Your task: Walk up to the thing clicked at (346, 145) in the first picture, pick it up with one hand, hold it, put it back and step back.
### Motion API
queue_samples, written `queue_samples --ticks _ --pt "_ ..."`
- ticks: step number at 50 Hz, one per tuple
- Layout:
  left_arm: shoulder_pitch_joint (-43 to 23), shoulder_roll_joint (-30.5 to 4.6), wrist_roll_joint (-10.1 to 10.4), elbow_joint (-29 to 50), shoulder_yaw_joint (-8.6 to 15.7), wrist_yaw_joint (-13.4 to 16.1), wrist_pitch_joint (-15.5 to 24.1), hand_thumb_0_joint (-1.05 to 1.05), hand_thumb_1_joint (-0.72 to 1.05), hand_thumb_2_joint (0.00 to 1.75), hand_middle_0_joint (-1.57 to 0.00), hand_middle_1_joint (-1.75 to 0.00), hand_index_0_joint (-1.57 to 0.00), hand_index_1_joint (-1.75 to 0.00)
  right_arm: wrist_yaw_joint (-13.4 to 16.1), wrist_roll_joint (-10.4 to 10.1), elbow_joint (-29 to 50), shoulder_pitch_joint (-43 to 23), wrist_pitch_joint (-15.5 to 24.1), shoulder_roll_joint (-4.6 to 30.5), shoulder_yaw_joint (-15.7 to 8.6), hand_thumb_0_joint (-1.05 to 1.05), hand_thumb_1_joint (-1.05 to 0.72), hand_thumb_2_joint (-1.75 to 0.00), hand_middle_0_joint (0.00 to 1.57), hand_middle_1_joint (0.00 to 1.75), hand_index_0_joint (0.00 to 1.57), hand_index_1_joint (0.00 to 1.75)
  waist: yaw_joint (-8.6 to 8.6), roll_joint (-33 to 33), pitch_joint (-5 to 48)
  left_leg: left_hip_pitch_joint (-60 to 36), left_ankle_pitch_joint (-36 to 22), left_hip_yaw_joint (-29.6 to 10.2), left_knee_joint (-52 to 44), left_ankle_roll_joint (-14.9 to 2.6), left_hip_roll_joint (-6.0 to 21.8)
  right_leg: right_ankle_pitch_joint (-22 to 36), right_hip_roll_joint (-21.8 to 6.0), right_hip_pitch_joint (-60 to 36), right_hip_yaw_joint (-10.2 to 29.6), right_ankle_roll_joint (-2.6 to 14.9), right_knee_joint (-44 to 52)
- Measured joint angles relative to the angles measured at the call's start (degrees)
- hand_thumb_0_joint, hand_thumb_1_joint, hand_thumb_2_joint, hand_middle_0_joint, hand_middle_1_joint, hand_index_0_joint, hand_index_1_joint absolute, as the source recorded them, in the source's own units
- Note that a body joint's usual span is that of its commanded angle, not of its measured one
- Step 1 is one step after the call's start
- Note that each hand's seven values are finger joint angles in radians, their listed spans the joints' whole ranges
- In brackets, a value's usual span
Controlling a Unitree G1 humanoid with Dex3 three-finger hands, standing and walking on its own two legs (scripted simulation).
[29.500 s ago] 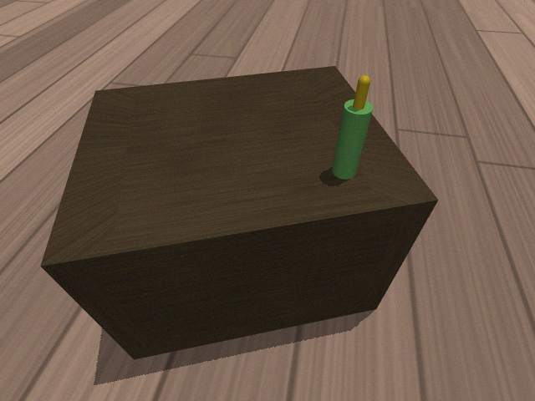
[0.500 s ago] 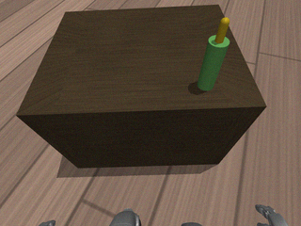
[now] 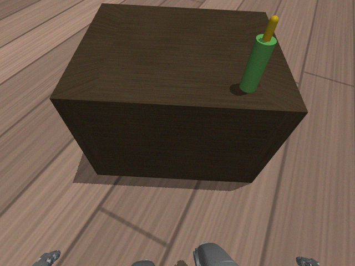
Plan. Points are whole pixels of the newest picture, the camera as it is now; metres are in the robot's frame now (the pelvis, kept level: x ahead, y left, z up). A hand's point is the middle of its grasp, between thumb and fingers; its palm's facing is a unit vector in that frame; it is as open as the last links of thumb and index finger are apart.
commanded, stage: step back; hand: right
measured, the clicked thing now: (259, 56) +0.75 -0.26 +0.03
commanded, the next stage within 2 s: stand in 2.00 s
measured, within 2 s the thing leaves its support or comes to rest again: neither
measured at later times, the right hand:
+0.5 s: hand out of the picture -0.09 -0.30 -0.16, palm faces -0.03 +0.92 -0.38, open 7.4 cm
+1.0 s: hand out of the picture -0.22 -0.31 -0.15, palm faces +0.02 +0.93 -0.38, open 7.4 cm
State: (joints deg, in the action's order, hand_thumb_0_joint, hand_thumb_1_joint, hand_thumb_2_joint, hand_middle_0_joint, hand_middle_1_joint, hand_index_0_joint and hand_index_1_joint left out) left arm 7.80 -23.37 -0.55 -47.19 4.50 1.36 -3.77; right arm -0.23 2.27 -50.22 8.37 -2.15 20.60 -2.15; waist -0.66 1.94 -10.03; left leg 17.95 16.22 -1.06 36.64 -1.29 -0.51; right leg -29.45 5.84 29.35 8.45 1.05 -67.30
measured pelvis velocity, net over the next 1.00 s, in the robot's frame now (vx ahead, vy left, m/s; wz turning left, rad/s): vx -0.33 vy -0.04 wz -0.08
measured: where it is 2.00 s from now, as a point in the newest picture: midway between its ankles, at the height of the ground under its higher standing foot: outside the picture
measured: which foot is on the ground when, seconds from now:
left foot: down 0.00-0.26, up 0.28-0.54, down 0.56-0.90, up 0.92-1.00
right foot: up 0.00-0.22, down 0.24-0.58, up 0.60-0.86, down 0.88-1.00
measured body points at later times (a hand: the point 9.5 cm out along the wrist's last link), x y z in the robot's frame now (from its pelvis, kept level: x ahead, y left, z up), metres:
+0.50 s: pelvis -0.16 -0.02 +0.00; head -0.11 -0.04 +0.45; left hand -0.06 +0.30 -0.10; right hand -0.09 -0.34 -0.13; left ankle -0.17 +0.12 -0.68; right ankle -0.13 -0.14 -0.72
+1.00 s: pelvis -0.33 -0.04 +0.00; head -0.30 -0.06 +0.45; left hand -0.26 +0.27 -0.11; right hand -0.22 -0.36 -0.12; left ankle -0.25 +0.11 -0.68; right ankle -0.35 -0.14 -0.72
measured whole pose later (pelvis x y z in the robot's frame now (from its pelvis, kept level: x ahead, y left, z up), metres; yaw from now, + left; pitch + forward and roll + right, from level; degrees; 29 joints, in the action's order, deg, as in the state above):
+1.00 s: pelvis -0.33 -0.04 +0.00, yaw -5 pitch -2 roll +1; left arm 13.6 -20.2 -2.7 -53.9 3.2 -0.5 -1.1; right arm 0.6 1.1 -51.2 7.4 -3.2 23.6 -3.1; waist -2.8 -1.9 -6.1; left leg 27.9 25.2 -7.2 53.1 0.1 -2.9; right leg -21.8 0.7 13.5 1.8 1.8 -37.5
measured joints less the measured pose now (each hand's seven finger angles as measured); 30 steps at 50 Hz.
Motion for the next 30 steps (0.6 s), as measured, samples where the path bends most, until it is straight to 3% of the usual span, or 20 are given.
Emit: queue_samples --ticks 3,7,11,13,16,18,21,26,28,30 --pt "1.7 -0.2 -0.2 -0.5 0.4 -0.6 0.5 0.01 0.9 0.9 -0.21 -0.3 -0.2 -0.29 0.3 0.0 0.7 -0.7 0.1 -0.3 -0.1 0.01 -0.9 -0.89 0.2 0.3 0.21 0.3 -0.59 -0.1 0.3 0.7 -2.6 0.7 -2.3 -0.09 1.4 0.9 0.1 -2.4 -0.8 -1.37 -1.7" --pt "3.5 -0.1 -0.5 -1.2 0.3 -1.1 0.5 0.01 0.9 0.9 -0.21 -0.3 -0.2 -0.29 0.4 -0.2 2.6 -2.0 0.4 0.2 -0.3 0.01 -0.9 -0.89 0.2 0.3 0.21 0.3 -0.95 -0.6 0.0 2.9 -5.0 1.8 -2.6 0.08 2.9 0.2 -2.2 -8.7 -2.4 -2.65 8.1" --pt "4.7 0.4 -0.7 -2.3 -0.1 -1.6 1.1 0.01 0.9 0.9 -0.21 -0.3 -0.2 -0.29 0.3 -0.4 3.9 -3.4 -0.3 1.5 -0.4 0.0 -0.9 -0.89 0.2 0.3 0.21 0.3 -1.35 -1.7 0.2 6.6 -6.3 2.9 0.0 1.42 4.3 4.4 -5.1 -16.1 -5.7 -1.55 26.0" --pt "4.5 1.9 -1.3 -3.4 -0.2 -1.7 1.5 0.01 0.9 0.9 -0.21 -0.3 -0.2 -0.29 0.4 -0.8 3.5 -4.1 -1.1 2.9 -0.9 0.0 -0.9 -0.89 0.2 0.3 0.21 0.3 -0.72 -5.1 -0.3 8.6 -5.7 0.7 2.3 1.53 5.7 6.0 -3.5 -17.2 -7.7 -1.05 29.3" --pt "5.9 2.7 -1.9 -3.1 -0.8 -2.3 1.3 0.01 0.9 0.9 -0.21 -0.3 -0.2 -0.29 1.0 -1.5 1.7 -2.8 -2.2 2.7 -1.3 0.0 -0.9 -0.89 0.2 0.3 0.21 0.3 -1.66 -4.0 1.2 12.2 8.2 -4.4 14.3 1.63 -0.9 7.2 -5.3 -14.6 -6.8 -0.16 27.8" --pt "6.2 3.2 -1.9 -3.1 -1.0 -2.0 1.3 0.01 0.9 0.9 -0.21 -0.3 -0.2 -0.3 1.2 -2.0 1.1 -1.3 -1.9 3.0 -1.2 0.01 -0.91 -0.89 0.2 0.3 0.21 0.3 -1.7 -3.6 1.8 13.2 10.0 -6.5 22.6 1.44 -4.5 9.0 -6.6 -14.0 -6.5 -0.28 29.1" --pt "5.5 3.2 -2.2 -2.2 -1.0 -1.4 1.2 0.01 0.9 0.9 -0.21 -0.3 -0.2 -0.3 1.4 -1.9 0.7 0.9 -1.4 3.3 -1.1 0.01 -0.91 -0.89 0.2 0.3 0.21 0.3 -1.26 -3.4 2.2 11.6 11.0 -6.4 27.5 1.93 -5.9 11.1 -7.7 -12.5 -6.9 -0.41 30.1" --pt "1.8 1.9 -2.1 1.1 -0.9 -0.4 1.4 0.01 0.9 0.9 -0.21 -0.3 -0.2 -0.3 1.2 -1.2 -0.3 3.0 -1.4 3.0 -1.0 0.01 -0.91 -0.9 0.2 0.3 0.2 0.3 -0.28 -3.1 1.0 2.5 12.5 -2.9 13.8 1.98 -2.9 13.2 -9.0 -8.7 -9.1 -0.91 28.8" --pt "0.1 1.1 -1.5 2.2 -1.1 -0.3 1.2 0.01 0.9 0.9 -0.21 -0.3 -0.2 -0.3 1.0 -1.0 -0.5 3.4 -0.9 2.7 -1.0 0.01 -0.91 -0.9 0.2 0.3 0.2 0.3 0.19 -2.6 0.6 -2.3 7.5 -1.0 3.0 1.42 -1.7 13.3 -9.7 -6.5 -9.9 -1.37 26.5" --pt "-1.9 0.1 -1.0 2.3 -0.9 -0.3 0.7 0.01 0.9 0.9 -0.21 -0.3 -0.2 -0.3 0.9 -0.4 -1.3 2.7 -0.6 1.2 -1.1 0.01 -0.91 -0.89 0.2 0.3 0.2 0.3 -0.3 0.3 -1.1 -3.0 3.0 0.7 0.3 0.84 -3.3 13.2 -11.0 -4.6 -7.8 -1.17 23.6"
